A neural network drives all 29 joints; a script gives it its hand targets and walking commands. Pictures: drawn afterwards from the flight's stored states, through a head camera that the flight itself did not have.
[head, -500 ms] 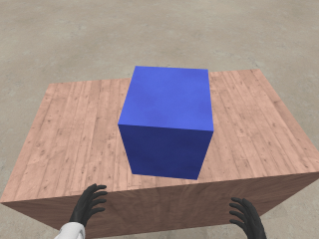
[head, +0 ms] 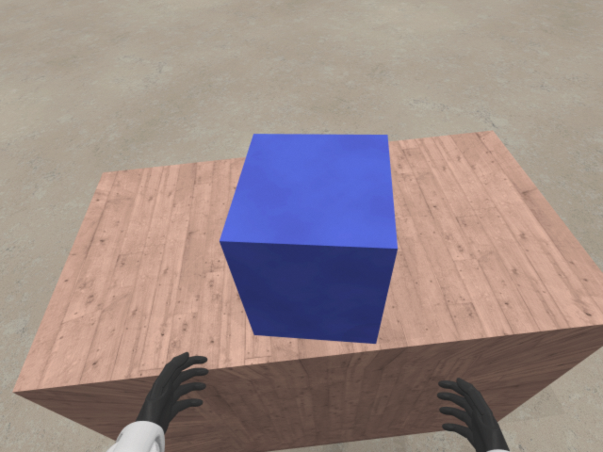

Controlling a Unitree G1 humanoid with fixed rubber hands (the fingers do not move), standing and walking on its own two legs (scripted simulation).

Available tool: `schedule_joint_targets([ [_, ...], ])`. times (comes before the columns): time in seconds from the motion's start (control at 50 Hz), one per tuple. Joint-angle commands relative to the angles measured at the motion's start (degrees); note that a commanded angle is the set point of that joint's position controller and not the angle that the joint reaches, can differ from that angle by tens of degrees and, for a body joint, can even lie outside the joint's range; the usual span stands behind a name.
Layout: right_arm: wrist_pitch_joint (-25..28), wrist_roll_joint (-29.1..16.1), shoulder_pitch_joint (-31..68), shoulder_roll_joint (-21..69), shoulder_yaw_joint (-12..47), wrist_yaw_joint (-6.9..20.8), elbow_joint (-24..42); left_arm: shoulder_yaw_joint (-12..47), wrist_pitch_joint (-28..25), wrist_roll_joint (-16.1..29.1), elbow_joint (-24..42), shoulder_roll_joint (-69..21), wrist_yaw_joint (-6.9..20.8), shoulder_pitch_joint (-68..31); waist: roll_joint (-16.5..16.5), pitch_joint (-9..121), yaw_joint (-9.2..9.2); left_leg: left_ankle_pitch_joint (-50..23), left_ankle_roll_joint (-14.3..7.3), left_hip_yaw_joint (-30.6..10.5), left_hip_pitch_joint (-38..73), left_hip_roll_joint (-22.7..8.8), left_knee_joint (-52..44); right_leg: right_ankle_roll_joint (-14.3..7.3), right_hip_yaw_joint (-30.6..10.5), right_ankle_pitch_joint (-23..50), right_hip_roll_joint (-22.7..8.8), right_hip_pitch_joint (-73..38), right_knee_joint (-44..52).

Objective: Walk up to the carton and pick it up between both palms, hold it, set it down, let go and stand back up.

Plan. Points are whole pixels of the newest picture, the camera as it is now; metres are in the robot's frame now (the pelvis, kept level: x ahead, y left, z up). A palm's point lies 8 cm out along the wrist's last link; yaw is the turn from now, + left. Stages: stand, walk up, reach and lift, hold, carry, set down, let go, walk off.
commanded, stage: let go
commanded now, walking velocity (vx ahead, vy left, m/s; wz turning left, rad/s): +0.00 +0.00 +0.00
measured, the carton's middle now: (316, 241) +0.42 +0.02 +0.03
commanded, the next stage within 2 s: stand in 0.24 s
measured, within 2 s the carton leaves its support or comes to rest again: neither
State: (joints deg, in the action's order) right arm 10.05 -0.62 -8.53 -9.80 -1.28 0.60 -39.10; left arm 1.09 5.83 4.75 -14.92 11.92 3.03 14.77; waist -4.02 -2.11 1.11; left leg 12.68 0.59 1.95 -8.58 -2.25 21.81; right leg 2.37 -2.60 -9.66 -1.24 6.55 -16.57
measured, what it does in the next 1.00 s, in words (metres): stands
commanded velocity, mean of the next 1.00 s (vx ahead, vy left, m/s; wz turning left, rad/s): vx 0.00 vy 0.00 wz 0.00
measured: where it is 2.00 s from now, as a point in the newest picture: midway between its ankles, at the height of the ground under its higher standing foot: outside the picture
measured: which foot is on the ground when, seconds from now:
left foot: down 0.00-1.00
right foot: down 0.00-1.00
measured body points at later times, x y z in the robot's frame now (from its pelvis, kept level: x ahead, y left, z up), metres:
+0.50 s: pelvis -0.01 -0.02 +0.00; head +0.00 -0.01 +0.44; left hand +0.18 +0.22 -0.04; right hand +0.14 -0.30 -0.10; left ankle -0.01 +0.12 -0.75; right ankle -0.01 -0.15 -0.75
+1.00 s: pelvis +0.00 -0.03 -0.01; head +0.01 -0.03 +0.44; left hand +0.19 +0.22 -0.04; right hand +0.14 -0.31 -0.11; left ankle -0.01 +0.12 -0.75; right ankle -0.01 -0.15 -0.75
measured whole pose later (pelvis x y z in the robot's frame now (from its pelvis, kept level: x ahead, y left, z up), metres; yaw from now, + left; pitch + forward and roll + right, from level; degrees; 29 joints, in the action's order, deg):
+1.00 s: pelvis +0.00 -0.03 -0.01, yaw +0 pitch -1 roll +1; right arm 1.4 0.8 -11.6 -20.2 -1.4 2.0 -42.2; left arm 1.7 -4.8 0.3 -20.4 18.5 3.3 14.8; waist 0.2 -2.2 1.1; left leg 13.7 0.8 1.9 -8.6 -1.9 23.7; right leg 0.8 -2.6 -15.5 -1.3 10.8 -27.6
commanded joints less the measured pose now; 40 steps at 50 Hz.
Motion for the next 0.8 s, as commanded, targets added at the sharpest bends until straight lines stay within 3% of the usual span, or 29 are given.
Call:
schedule_joint_targets([
  [0.0,2.3,4.2,5.3,-7.3,-4.7,0.7,2.3,-0.8,4.9,-3.9,-14.2,0.9,-1.1,-5.1,9.9,-1.5,-0.1,-1.5,1.3,5.3,5.2,2.5,-6.7,-2.9,6.7,-6.9,4.1,-0.3,1.6],
  [0.02,2.6,4.7,5.2,-6.9,-4.9,0.2,4.4,-0.5,4.5,-2.9,-12.5,1.8,-1.0,-5.8,11.9,-1.7,-0.55,-0.8,0.7,5.5,4.3,2.3,-6.9,-2.5,6.6,-6.7,3.8,-0.4,1.2],
  [0.04,2.3,4.7,6.8,-7.6,-5.6,0.6,2.3,-0.3,4.9,-3.6,-14.7,1.1,-1.2,-6.9,9.5,-2.7,-0.91,0.6,1.1,5.4,3.8,2.5,-7.0,-2.8,6.7,-8.5,4.0,0.6,1.3],
  [0.08,2.1,4.3,5.1,-7.5,-5.0,0.8,1.7,-0.7,5.4,-4.6,-14.0,0.6,-1.4,-5.7,8.9,-2.9,-0.46,1.2,0.8,5.2,3.6,2.3,-7.8,-2.7,7.2,-7.8,4.3,-0.7,0.5],
  [0.1,2.5,4.5,5.7,-7.6,-5.1,0.8,3.2,-0.9,5.3,-4.0,-14.9,1.1,-1.4,-6.2,10.7,-2.5,-0.16,2.1,0.7,5.6,3.7,2.8,-7.4,-2.7,6.7,-9.5,4.2,-0.4,1.3],
  [0.16,2.3,4.9,5.9,-7.7,-5.6,0.5,2.4,-1.5,5.0,-3.8,-15.9,0.9,-1.0,-5.7,11.4,-2.4,0.16,0.5,0.7,5.7,2.8,2.5,-7.4,-2.7,6.7,-7.7,4.0,-1.4,0.6],
  [0.18,2.0,5.0,6.7,-8.0,-5.3,0.7,0.8,-1.2,5.0,-4.4,-16.3,0.6,-1.1,-6.7,10.4,-3.6,-0.05,0.1,0.9,6.0,3.0,2.9,-7.2,-2.7,6.7,-7.8,4.1,-0.4,0.7],
  [0.22,2.4,5.0,6.1,-7.3,-5.4,0.5,3.2,-1.4,4.7,-3.6,-15.4,1.3,-1.0,-6.6,12.7,-2.5,-0.05,1.2,0.2,5.7,2.2,2.7,-7.4,-2.4,6.8,-8.0,4.0,-1.8,0.2],
  [0.24,-2.0,5.2,-1.4,-19.9,-5.7,0.4,1.3,-7.8,-1.7,-8.8,-7.0,18.9,-3.6,0.7,7.6,2.7,0.7,-12.5,0.5,0.7,-0.9,-3.1,0.3,-2.4,-0.1,5.2,-3.4,1.1,-8.3],
  [0.26,-3.9,3.9,-2.0,-19.1,-5.9,-0.1,0.4,-7.6,-3.9,-7.8,-6.8,18.1,-4.1,0.5,12.5,4.9,-0.93,-11.6,0.0,0.2,0.2,-3.0,1.9,-2.4,-0.4,4.7,-3.3,2.2,-8.3],
  [0.28,-5.2,3.9,-1.3,-17.7,-5.4,0.2,0.7,-7.1,-5.1,-7.4,-7.0,16.0,-4.2,1.5,12.3,2.5,-0.87,-6.4,-0.1,-0.8,-1.1,-2.6,1.5,-2.3,-0.1,1.1,-3.0,5.1,-6.9],
  [0.32,-6.3,3.7,1.0,-16.7,-4.4,0.2,1.0,-6.9,-6.4,-7.2,-7.1,16.1,-4.0,1.0,7.0,3.6,-0.12,0.9,-0.7,-0.1,-3.0,-1.4,0.7,-1.5,-0.6,-5.6,-2.7,5.3,-7.7],
  [0.34,-6.6,4.3,2.1,-17.1,-4.6,0.6,1.1,-6.9,-6.8,-7.8,-7.3,16.0,-3.8,-1.2,8.2,2.0,-0.52,3.2,-0.8,-0.8,-3.2,-1.0,0.5,-1.5,-0.1,-7.7,-2.3,8.1,-7.0],
  [0.38,-6.9,3.5,-1.3,-17.6,-4.5,0.9,0.8,-7.3,-7.3,-7.7,-7.1,18.0,-3.7,-1.9,7.4,-0.3,-2.06,5.9,-0.9,-0.8,-4.3,-0.7,1.0,-2.3,-1.3,-13.1,-2.0,11.3,-6.3],
  [0.4,-7.2,3.6,0.3,-17.9,-4.7,0.9,1.0,-7.2,-7.8,-7.6,-6.7,18.1,-3.4,-2.9,5.6,1.1,-1.13,5.9,-1.8,-1.4,-5.5,-1.2,1.4,-2.9,-1.5,-10.3,-2.2,9.4,-7.8],
  [0.44,-7.9,3.4,-2.1,-18.4,-4.4,1.4,0.3,-7.1,-7.9,-7.6,-6.6,19.8,-3.5,-2.3,6.7,-1.6,-2.35,6.9,-2.5,-2.8,-5.7,-1.6,1.8,-3.4,-1.5,-12.3,-1.9,12.0,-7.7],
  [0.48,-7.9,3.5,0.8,-20.2,-4.3,1.5,1.5,-6.9,-7.6,-6.9,-7.4,18.9,-3.0,-1.0,2.4,1.7,-0.78,12.8,-2.2,-1.9,-8.4,-0.9,0.4,-2.9,-0.3,-10.7,-0.7,7.6,-9.6],
  [0.5,-8.3,3.4,1.7,-20.5,-4.4,1.4,1.3,-6.7,-8.0,-7.2,-7.5,18.9,-3.1,-0.9,3.2,-0.1,-0.45,11.2,-2.5,-2.4,-9.2,-1.5,1.2,-3.9,-1.7,-10.0,-2.3,8.8,-8.8],
  [0.52,-8.3,3.3,-0.3,-20.9,-4.4,1.4,1.0,-6.8,-8.0,-7.3,-7.6,19.4,-3.3,-1.6,4.3,-0.8,-1.33,11.5,-2.9,-3.1,-8.5,-1.5,0.7,-3.6,-1.9,-10.6,-2.0,9.7,-8.5],
  [0.54,-8.4,3.6,-1.4,-20.9,-4.6,1.4,1.0,-7.1,-8.2,-7.2,-7.7,20.4,-3.3,-1.6,8.7,-1.0,-1.35,10.6,-3.3,-3.3,-7.3,-2.0,0.9,-3.6,-1.8,-12.0,-2.2,11.2,-8.5],
  [0.56,-8.6,3.2,-1.3,-19.7,-4.1,1.4,1.1,-7.2,-8.1,-7.5,-8.2,20.7,-3.6,-2.8,10.0,-1.8,-2.13,7.3,-3.9,-3.8,-6.1,-1.8,2.3,-4.0,-2.1,-12.3,-2.0,12.1,-7.3],
  [0.58,-8.3,3.5,-0.6,-20.8,-4.9,1.2,1.4,-6.9,-8.2,-7.4,-8.4,19.3,-3.6,-1.7,7.0,-0.6,-2.08,5.9,-3.8,-3.5,-4.1,-2.0,3.3,-4.8,-3.6,-12.1,-3.0,12.6,-7.0],
  [0.6,-8.5,3.1,-0.6,-20.6,-4.3,1.4,0.8,-7.1,-8.2,-7.5,-8.6,21.1,-3.6,-2.8,7.9,1.2,-1.6,4.3,-3.6,-3.3,-3.8,-1.8,3.8,-4.4,-2.2,-10.4,-2.7,10.8,-7.6],
  [0.64,-8.9,2.7,-2.5,-21.2,-4.6,1.4,0.8,-6.7,-8.4,-7.1,-9.0,21.5,-3.6,-1.6,7.0,1.4,-2.12,3.4,-3.7,-3.4,-2.9,-1.7,4.2,-4.7,-3.9,-11.6,-3.6,10.8,-6.2],
  [0.66,-8.9,2.9,-2.6,-21.5,-4.5,1.2,0.9,-6.4,-8.7,-7.2,-8.5,20.7,-3.5,-2.4,10.4,-1.7,-1.91,2.8,-3.7,-3.4,-4.3,-1.8,2.9,-4.5,-3.0,-10.4,-3.2,12.3,-6.9],
  [0.7,-8.6,2.9,-1.4,-22.6,-4.7,1.2,1.1,-6.1,-8.9,-6.6,-9.3,19.4,-3.7,-2.0,9.4,-0.2,-1.46,3.0,-3.9,-3.6,-3.3,-2.1,3.9,-4.7,-3.3,-9.9,-2.8,12.5,-6.9],
  [0.72,-8.4,3.3,-1.6,-23.5,-5.2,1.1,1.1,-6.0,-8.9,-7.1,-9.0,18.7,-3.7,-2.5,7.3,0.9,-1.95,4.7,-3.7,-2.5,-3.6,-1.9,4.0,-4.9,-3.4,-9.4,-3.3,11.3,-6.8],
  [0.76,-8.8,3.3,-2.2,-23.2,-4.5,1.4,1.8,-6.4,-8.9,-6.6,-8.6,20.7,-3.4,-2.5,12.4,-0.4,-1.61,2.7,-3.9,-3.4,-3.5,-2.3,3.7,-5.0,-3.5,-9.6,-3.8,11.8,-7.3],
  [0.78,-8.9,2.8,-1.1,-23.4,-4.9,1.5,0.4,-6.2,-8.8,-6.5,-9.9,20.7,-3.3,-1.0,10.3,1.9,-1.06,3.8,-4.0,-3.7,-1.7,-2.6,4.0,-5.0,-3.3,-9.2,-3.4,11.5,-7.3],
])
